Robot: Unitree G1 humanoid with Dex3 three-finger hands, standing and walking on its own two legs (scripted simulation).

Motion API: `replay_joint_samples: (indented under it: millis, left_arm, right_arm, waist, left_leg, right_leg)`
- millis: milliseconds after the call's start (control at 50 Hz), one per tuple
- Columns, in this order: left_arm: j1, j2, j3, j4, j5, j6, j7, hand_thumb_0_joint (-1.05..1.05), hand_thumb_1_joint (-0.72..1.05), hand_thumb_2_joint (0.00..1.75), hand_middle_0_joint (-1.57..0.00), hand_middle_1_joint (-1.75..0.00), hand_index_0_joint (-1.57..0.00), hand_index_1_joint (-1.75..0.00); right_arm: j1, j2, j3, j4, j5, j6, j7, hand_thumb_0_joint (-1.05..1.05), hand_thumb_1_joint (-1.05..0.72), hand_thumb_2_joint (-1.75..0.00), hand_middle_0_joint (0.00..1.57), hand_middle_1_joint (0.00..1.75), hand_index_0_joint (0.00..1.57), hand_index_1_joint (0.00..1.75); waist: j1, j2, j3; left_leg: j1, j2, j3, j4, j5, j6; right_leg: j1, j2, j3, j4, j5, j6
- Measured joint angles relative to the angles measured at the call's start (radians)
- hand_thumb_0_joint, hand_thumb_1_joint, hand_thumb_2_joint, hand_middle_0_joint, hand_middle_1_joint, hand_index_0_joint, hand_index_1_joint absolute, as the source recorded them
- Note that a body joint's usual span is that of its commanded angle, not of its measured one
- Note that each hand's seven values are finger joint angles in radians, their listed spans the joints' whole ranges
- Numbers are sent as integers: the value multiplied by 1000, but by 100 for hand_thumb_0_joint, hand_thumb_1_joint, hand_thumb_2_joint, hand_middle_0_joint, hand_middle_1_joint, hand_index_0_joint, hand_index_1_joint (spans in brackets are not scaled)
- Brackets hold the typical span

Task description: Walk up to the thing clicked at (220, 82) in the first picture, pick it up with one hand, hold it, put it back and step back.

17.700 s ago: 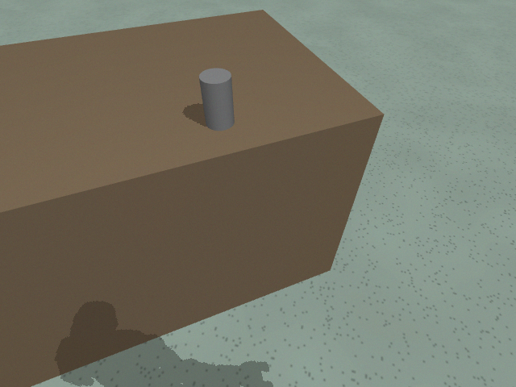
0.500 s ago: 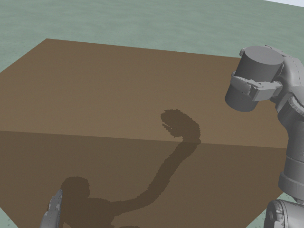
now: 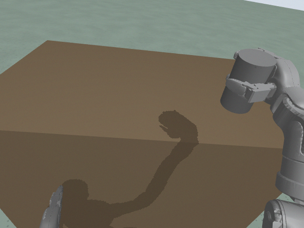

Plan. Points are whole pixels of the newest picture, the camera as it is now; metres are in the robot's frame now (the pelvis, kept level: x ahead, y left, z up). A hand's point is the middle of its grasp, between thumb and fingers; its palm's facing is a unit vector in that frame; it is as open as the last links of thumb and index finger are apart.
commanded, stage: hold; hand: right
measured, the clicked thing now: (244, 82) +0.34 -0.16 +0.30
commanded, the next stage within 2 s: crouch in 0.74 s
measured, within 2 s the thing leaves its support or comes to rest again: neither
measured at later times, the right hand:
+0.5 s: hand (246, 78) +0.33 -0.15 +0.31, palm faces +0.07 +1.00 -0.06, open 9.5 cm
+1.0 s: hand (243, 79) +0.33 -0.15 +0.31, palm faces +0.06 +1.00 -0.04, open 9.6 cm
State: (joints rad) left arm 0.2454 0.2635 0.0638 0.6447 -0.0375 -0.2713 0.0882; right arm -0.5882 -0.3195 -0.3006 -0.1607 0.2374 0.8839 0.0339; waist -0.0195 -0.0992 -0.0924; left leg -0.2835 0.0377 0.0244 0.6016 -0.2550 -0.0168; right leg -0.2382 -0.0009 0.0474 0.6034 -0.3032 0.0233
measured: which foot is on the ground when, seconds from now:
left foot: down 0.00-1.00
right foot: down 0.00-1.00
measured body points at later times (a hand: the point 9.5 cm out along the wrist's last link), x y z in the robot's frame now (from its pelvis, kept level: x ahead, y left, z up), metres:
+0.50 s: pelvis +0.00 +0.00 +0.00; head -0.07 +0.04 +0.44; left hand +0.19 +0.26 -0.06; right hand +0.32 -0.20 +0.32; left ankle +0.05 +0.13 -0.73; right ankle +0.02 -0.14 -0.73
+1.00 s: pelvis +0.00 +0.00 +0.00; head -0.07 +0.04 +0.44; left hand +0.20 +0.25 -0.05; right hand +0.33 -0.20 +0.31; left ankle +0.05 +0.13 -0.73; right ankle +0.02 -0.14 -0.73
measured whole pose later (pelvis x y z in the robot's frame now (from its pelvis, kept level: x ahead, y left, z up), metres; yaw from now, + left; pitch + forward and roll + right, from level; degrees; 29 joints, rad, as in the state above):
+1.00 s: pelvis +0.00 +0.00 +0.00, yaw +0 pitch -4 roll +0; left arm 0.23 0.26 0.04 0.62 -0.03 -0.29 0.10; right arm -0.57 -0.31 -0.30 -0.12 0.26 0.88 0.04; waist -0.01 -0.11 -0.12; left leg -0.28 0.04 0.02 0.60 -0.26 -0.02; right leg -0.23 0.00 0.05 0.61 -0.31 0.02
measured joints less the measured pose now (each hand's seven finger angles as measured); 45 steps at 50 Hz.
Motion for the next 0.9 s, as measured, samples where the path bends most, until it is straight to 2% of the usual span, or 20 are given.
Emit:
replay_joint_samples:
  millis: [120, 260, 320, 380, 500, 560, 620, 680, 760, 840, 900]
  left_arm:
    - [-20, 5, 10, -14, 5, -10, 0, -2, -54, 5, -5, -6, -6, -6]
    - [20, -7, 13, -17, 6, -9, -3, -2, -54, 5, -5, -6, -5, -6]
    - [39, -4, 4, -15, 2, -6, 7, -2, -54, 5, -5, -6, -5, -6]
    - [29, -3, -8, 0, 3, -8, 16, -2, -54, 5, -5, -6, -5, -6]
    - [-21, 1, -6, 2, 6, -13, 17, -2, -54, 5, -5, -6, -6, -6]
    - [-29, 1, 7, -9, 6, -19, 10, -2, -54, 5, -5, -6, -6, -6]
    - [-22, -4, 14, -10, 6, -18, 4, -2, -54, 5, -5, -6, -6, -6]
    - [-1, -8, 16, -9, 4, -19, -1, -2, -54, 5, -5, -6, -6, -6]
    - [35, -7, 8, -13, 1, -13, 0, -2, -54, 5, -5, -5, -5, -6]
    - [49, -3, -8, -17, 2, -8, 6, -2, -54, 5, -5, -5, -5, -6]
    - [25, 0, -16, -9, 3, -8, 13, -2, -54, 5, -5, -6, -5, -6]
  right_arm:
    - [17, 8, -17, 42, 39, 5, -3, 1, 32, -109, 72, 100, 76, 100]
    - [37, -12, -47, 7, 3, -21, -51, 1, 33, -109, 72, 100, 76, 100]
    - [25, -16, -37, -18, -18, -31, -54, 1, 33, -109, 72, 100, 76, 100]
    - [3, -12, -16, -23, -24, -31, -40, 1, 33, -109, 72, 100, 76, 100]
    - [-2, 2, 7, 17, 8, 0, -1, 1, 33, -110, 72, 101, 76, 100]
    - [12, 7, -4, 40, 31, 13, 3, 1, 34, -110, 72, 101, 76, 101]
    - [16, 3, -23, 55, 38, 13, -9, 1, 34, -111, 72, 101, 76, 101]
    - [12, -11, -43, 51, 26, -1, -30, 1, 34, -111, 72, 101, 76, 101]
    - [1, -29, -51, 23, -9, -22, -50, 1, 34, -111, 72, 101, 76, 101]
    - [-3, -22, -33, -9, -31, -29, -40, 1, 35, -111, 72, 102, 76, 101]
    - [3, -8, -11, -17, -23, -21, -16, 0, 35, -112, 72, 102, 76, 101]
  waist:
    - [10, -10, -11]
    - [8, 7, 0]
    - [0, 15, 9]
    - [-5, 18, 12]
    - [5, -5, -16]
    - [10, -15, -27]
    - [13, -12, -26]
    - [11, 0, -12]
    - [5, 13, 10]
    - [-5, 16, 16]
    - [-5, 10, 5]
  left_leg:
    - [-5, 1, -9, 3, 1, -3]
    - [-22, -2, -13, 16, -1, 2]
    - [-21, -3, -8, 17, -2, 3]
    - [-14, -4, -3, 13, -1, 3]
    - [0, -1, -2, -1, 3, -3]
    - [3, 3, -5, -1, 1, -6]
    - [-1, 4, -10, 6, -2, -6]
    - [-12, 2, -14, 14, -3, -4]
    - [-26, -2, -13, 19, -2, 0]
    - [-23, -5, -8, 13, -1, 3]
    - [-13, -5, -5, 7, -2, 2]
  right_leg:
    - [1, 2, -9, -3, 2, -3]
    - [-11, -2, -12, 3, 1, 0]
    - [-13, -2, -8, 8, 0, 2]
    - [-11, -3, -3, 11, -2, 3]
    - [-3, 0, -2, 7, -2, -2]
    - [3, 3, -5, 2, -2, -5]
    - [4, 4, -9, 1, -2, -6]
    - [-2, 3, -14, 4, -2, -4]
    - [-16, -1, -12, 10, -2, -1]
    - [-19, -5, -8, 12, -4, 2]
    - [-12, -5, -5, 10, -6, 2]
